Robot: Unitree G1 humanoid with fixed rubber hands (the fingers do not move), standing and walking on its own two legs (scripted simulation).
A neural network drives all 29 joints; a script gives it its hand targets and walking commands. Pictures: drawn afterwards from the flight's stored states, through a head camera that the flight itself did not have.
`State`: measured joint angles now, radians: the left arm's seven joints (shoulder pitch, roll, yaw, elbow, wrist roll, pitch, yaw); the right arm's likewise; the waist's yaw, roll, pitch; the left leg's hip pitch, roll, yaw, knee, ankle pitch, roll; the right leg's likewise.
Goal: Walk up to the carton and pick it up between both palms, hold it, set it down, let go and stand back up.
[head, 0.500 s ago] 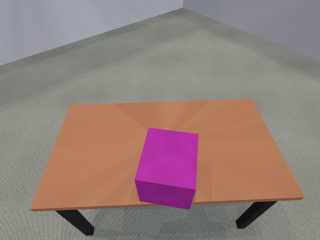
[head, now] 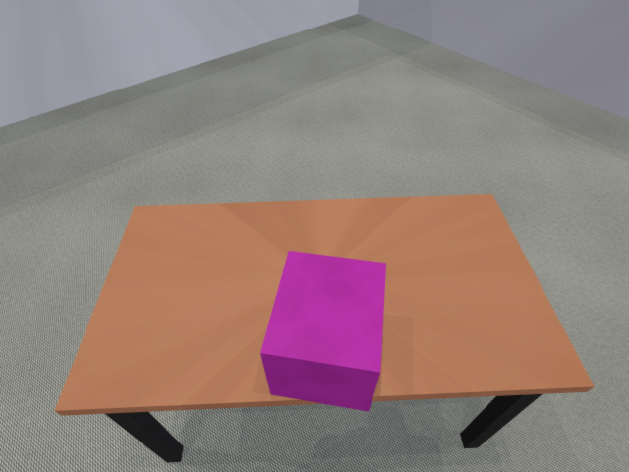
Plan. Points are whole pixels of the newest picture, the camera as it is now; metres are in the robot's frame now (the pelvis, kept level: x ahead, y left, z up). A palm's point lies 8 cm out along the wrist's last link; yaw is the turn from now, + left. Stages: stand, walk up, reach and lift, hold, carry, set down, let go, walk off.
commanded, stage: stand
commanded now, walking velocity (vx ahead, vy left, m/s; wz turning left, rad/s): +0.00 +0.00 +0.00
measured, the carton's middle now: (327, 329) +0.38 -0.01 -0.14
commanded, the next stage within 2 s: none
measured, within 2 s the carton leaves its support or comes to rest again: neither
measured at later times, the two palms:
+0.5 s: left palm out of the picture +0.01 +0.23 -0.13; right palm out of the picture +0.00 -0.23 -0.15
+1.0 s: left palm out of the picture +0.01 +0.22 -0.14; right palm out of the picture -0.01 -0.24 -0.15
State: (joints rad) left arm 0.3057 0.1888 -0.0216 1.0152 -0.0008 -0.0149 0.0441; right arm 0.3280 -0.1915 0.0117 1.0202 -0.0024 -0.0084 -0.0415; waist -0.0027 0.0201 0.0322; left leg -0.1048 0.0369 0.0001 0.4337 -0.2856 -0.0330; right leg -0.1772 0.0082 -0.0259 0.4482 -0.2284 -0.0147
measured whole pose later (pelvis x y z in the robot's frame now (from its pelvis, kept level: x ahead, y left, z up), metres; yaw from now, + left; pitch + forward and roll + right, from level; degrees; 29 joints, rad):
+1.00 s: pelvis +0.00 -0.01 +0.00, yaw +0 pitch -2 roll +0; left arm 0.31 0.17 -0.01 1.05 0.00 -0.02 0.05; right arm 0.32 -0.18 0.01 1.08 0.00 -0.01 -0.05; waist 0.00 0.03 0.04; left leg -0.10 0.06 0.00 0.42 -0.28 -0.05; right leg -0.17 0.03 -0.03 0.43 -0.22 -0.03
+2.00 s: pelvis +0.00 -0.01 +0.00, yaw -1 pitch -3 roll +0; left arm 0.30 0.16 -0.01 1.07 0.00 -0.02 0.05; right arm 0.32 -0.17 0.01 1.10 0.00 -0.01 -0.05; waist 0.00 0.02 0.05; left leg -0.08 0.06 0.01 0.41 -0.28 -0.04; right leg -0.16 0.03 -0.02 0.42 -0.22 -0.02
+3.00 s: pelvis +0.01 +0.00 +0.00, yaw -2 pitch -2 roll +0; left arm 0.30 0.16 -0.01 1.09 -0.01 -0.02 0.05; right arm 0.33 -0.16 0.01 1.10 0.00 -0.01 -0.05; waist -0.01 0.02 0.05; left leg -0.07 0.05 0.03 0.40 -0.28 -0.04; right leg -0.16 0.03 0.00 0.42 -0.22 -0.02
